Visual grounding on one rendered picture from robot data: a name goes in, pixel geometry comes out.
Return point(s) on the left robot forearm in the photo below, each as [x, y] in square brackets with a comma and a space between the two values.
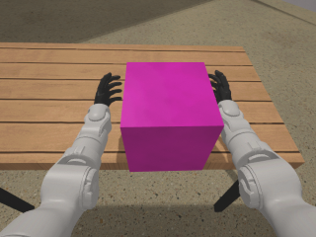
[90, 143]

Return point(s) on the carton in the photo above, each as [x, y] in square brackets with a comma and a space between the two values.
[170, 120]

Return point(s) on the robot right upper arm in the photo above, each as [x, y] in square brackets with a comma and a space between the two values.
[272, 188]

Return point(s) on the right robot forearm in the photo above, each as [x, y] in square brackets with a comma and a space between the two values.
[241, 140]

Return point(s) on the robot left upper arm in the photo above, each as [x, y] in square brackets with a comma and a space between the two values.
[68, 191]

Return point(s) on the left robot hand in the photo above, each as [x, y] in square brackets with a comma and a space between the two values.
[103, 91]

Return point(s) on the table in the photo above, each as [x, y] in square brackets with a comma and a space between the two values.
[47, 88]

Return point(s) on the right robot hand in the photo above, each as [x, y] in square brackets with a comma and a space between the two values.
[222, 90]

